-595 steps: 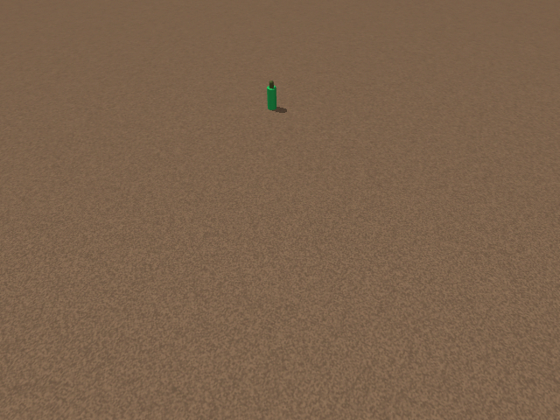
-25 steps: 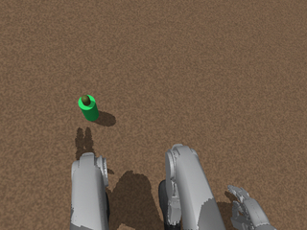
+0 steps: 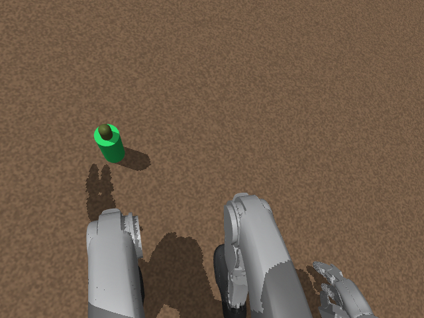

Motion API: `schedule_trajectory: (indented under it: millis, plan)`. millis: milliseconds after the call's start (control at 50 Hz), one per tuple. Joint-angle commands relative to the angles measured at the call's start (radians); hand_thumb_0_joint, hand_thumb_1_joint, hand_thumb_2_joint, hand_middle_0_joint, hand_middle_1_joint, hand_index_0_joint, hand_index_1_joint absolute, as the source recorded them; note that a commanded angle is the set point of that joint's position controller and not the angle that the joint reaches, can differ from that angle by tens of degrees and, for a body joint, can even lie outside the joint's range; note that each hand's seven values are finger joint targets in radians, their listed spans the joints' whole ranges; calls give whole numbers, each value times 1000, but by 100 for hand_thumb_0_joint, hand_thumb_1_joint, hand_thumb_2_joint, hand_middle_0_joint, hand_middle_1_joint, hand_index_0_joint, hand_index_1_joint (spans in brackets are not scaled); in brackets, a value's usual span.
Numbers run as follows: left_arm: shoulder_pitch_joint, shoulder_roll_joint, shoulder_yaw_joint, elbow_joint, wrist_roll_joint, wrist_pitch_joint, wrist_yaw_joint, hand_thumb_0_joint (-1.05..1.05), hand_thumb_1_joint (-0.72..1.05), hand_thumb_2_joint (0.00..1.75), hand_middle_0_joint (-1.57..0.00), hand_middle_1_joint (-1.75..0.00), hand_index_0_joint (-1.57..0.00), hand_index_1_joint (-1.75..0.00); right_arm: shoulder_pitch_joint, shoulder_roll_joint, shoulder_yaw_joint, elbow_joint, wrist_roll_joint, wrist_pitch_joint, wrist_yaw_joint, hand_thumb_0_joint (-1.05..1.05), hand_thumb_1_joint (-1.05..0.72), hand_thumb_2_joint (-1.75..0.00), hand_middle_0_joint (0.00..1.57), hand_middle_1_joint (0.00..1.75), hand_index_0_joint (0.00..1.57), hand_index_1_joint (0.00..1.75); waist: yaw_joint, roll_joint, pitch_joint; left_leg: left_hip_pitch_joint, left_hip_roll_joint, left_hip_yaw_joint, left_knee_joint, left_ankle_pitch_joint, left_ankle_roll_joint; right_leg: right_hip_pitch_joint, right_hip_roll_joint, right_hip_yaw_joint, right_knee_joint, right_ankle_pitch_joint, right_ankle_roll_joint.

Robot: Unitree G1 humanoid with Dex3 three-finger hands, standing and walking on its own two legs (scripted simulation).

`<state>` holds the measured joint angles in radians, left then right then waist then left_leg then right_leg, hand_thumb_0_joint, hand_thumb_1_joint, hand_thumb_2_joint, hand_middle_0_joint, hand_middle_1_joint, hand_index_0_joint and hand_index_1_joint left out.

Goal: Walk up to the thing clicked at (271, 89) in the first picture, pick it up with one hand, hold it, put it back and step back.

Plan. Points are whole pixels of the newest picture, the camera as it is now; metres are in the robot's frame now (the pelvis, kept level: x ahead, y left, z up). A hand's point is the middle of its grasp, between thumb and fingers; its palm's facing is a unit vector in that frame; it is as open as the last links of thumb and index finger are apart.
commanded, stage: go down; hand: left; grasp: from the side
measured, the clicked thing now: (109, 142) +0.52 +0.18 -0.30
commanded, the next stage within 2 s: approach in 0.06 s
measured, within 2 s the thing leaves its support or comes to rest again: neither
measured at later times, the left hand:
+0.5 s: hand out of the picture +0.47 +0.34 -0.08, palm faces +0.03 -1.00 +0.00, open 17.3 cm
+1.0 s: hand (80, 147) +0.49 +0.24 -0.24, palm faces +0.02 -1.00 +0.04, open 17.3 cm
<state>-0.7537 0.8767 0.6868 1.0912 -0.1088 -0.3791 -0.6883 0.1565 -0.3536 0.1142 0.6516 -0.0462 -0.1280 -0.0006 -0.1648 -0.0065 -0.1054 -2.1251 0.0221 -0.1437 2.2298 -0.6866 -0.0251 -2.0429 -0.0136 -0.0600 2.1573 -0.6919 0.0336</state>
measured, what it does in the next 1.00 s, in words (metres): lowers itself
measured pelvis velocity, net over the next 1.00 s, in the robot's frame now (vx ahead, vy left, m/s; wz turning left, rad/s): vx -0.01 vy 0.02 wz -0.15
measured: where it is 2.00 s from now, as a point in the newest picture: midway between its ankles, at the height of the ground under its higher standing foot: (183, 307)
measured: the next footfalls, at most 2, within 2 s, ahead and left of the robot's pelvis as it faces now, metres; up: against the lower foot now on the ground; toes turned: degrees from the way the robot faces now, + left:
none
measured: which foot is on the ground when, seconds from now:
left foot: down 0.00-1.00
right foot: down 0.00-1.00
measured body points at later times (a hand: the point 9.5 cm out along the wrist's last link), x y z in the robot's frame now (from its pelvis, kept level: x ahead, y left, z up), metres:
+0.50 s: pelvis +0.00 +0.00 -0.04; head +0.23 +0.09 +0.33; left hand +0.47 +0.39 -0.08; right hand +0.11 -0.28 -0.12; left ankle +0.08 +0.13 -0.36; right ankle +0.10 -0.13 -0.36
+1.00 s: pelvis -0.01 +0.02 -0.09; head +0.26 +0.13 +0.24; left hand +0.48 +0.29 -0.24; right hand +0.08 -0.26 -0.14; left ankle +0.08 +0.13 -0.36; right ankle +0.10 -0.13 -0.36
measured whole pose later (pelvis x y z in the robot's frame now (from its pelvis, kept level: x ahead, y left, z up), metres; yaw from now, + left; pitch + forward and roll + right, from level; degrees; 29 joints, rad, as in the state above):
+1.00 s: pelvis -0.01 +0.02 -0.09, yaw -8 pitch +19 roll -15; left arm -0.81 0.93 0.60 1.49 -0.10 -0.89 -0.37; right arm -0.08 -0.39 0.47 0.55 -0.29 -0.01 0.09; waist -0.33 -0.21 0.25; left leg -2.24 0.02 -0.32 2.60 -0.72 -0.02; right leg -2.10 0.06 -0.17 2.39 -0.65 0.07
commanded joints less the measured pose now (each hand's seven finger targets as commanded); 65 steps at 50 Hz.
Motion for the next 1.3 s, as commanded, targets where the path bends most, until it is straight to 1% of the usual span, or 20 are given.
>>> schedule_trajectory:
  millis: [0,160,240,320,420,480,520,540,560,600,640,660,700,720,760,840,900,1000,1200,1280]
  plan:
    - [-276,391,55,-217,-40,-63,1,0,-46,9,-5,-10,-5,-9,142,-236,-80,-42,4,-15,-16,0,-89,-90,20,30,20,30,27,264,-635,494,-1,75,-259,181,49,287,19,-45,-215,180,-73]
    - [-297,430,66,-203,-35,-74,-8,0,-49,8,-8,-8,-6,-9,139,-248,-69,-43,-3,-9,-14,0,-88,-89,20,30,20,30,13,289,-601,478,3,64,-255,155,46,251,21,-56,-193,159,-75]
    - [-291,357,32,-86,-53,-96,-21,0,-48,2,-7,-9,-6,-9,122,-251,-49,-41,-11,-15,-10,0,-89,-90,20,30,20,30,-42,230,-500,399,5,52,-212,108,52,209,27,-70,-181,133,-69]
    - [-297,337,18,-2,-74,-144,-19,0,-52,0,-8,-9,-7,-9,105,-261,-22,-56,-22,-21,0,0,-89,-89,20,30,20,30,-57,205,-456,352,7,45,-173,70,53,189,35,-84,-158,105,-66]
    - [-295,315,-19,98,-58,-201,27,0,-52,2,-7,-10,-6,-10,102,-269,20,-67,-51,-8,16,0,-88,-89,20,30,20,30,-80,210,-450,317,12,39,-106,124,45,213,42,-102,-108,155,-62]
    - [-273,379,23,88,-37,-262,65,0,-50,4,-6,-10,-5,-9,77,-290,41,-76,-76,17,25,0,-89,-89,20,30,20,30,-59,256,-481,375,19,26,-84,196,32,227,45,-116,-64,204,-63]
    - [-312,386,27,21,-30,-312,82,0,-46,6,-5,-10,-5,-10,60,-297,56,-79,-99,33,32,0,-89,-90,20,30,20,30,-78,330,-515,432,27,15,-71,235,22,238,46,-123,-40,234,-63]
    - [-358,349,-6,-52,-34,-342,86,0,-44,6,-5,-10,-4,-10,39,-298,62,-95,-105,34,36,0,-89,-90,20,30,20,30,-84,358,-546,474,31,9,-61,259,18,230,46,-126,-29,249,-62]
    - [-350,433,52,-23,-21,-357,104,0,-42,7,-5,-10,-4,-10,38,-311,63,-73,-116,42,35,0,-89,-90,20,30,20,30,-85,385,-541,475,34,6,-49,254,17,228,48,-125,-20,245,-60]
    - [-354,393,7,-15,-22,-397,126,0,-42,7,-5,-11,-4,-10,9,-310,95,-80,-132,53,40,0,-90,-90,20,30,20,30,-110,388,-522,457,37,-3,-23,245,17,230,52,-134,-5,246,-55]
    - [-344,403,1,41,-10,-427,151,0,-44,7,-5,-11,-4,-11,-9,-320,117,-69,-151,67,41,0,-91,-90,20,30,20,30,-120,393,-474,430,40,-6,-2,216,18,220,57,-140,6,232,-55]
    - [-358,440,30,7,-7,-445,166,0,-46,6,-6,-11,-5,-11,-18,-330,122,-74,-161,72,40,0,-91,-90,20,30,20,30,-127,412,-481,438,42,-10,3,230,13,237,58,-149,11,251,-55]
    - [-303,415,15,111,7,-460,187,0,-44,5,-6,-11,-5,-10,-38,-342,139,-68,-178,87,42,0,-92,-90,20,30,20,30,-136,424,-407,410,45,-17,6,186,10,206,62,-163,24,220,-57]
    - [-293,353,-23,147,2,-469,193,0,-45,7,-5,-11,-4,-11,-50,-340,157,-77,-186,91,47,0,-92,-90,20,30,20,30,-165,401,-394,409,47,-26,16,200,9,220,63,-175,27,237,-54]
    - [-270,320,-55,209,7,-488,206,0,-44,6,-5,-11,-5,-10,-73,-351,176,-86,-202,100,48,0,-92,-90,20,30,20,30,-187,379,-352,402,51,-41,33,209,8,202,67,-191,35,247,-53]
    - [-276,307,-83,241,7,-538,255,0,-53,0,-7,-7,-7,-6,-116,-368,215,-102,-226,118,57,0,-94,-90,20,30,20,30,-212,363,-305,390,53,-73,47,205,5,206,75,-222,55,254,-47]
    - [-277,298,-59,244,-17,-580,309,0,-53,0,-7,-8,-7,-7,-130,-382,236,-111,-241,129,67,0,-94,-91,20,30,20,30,-222,342,-311,395,56,-92,66,223,4,234,85,-237,64,275,-40]
    - [-296,317,-76,254,21,-647,403,0,-48,1,-6,-8,-6,-6,-181,-388,266,-111,-271,149,77,0,-93,-90,20,30,20,30,-237,368,-246,362,57,-104,77,165,2,223,90,-252,75,247,-36]
    - [-301,180,-240,335,49,-687,486,0,-40,8,-7,-10,-7,-9,-216,-390,296,-113,-306,177,86,0,-91,-90,20,30,20,30,-301,306,-166,303,45,-119,96,104,9,222,101,-268,56,248,-23]
    - [-325,158,-254,337,19,-702,507,0,-42,8,-6,-10,-7,-8,-215,-394,304,-113,-305,180,92,0,-91,-90,20,30,20,30,-305,261,-176,276,33,-127,108,77,17,242,108,-276,42,240,-18]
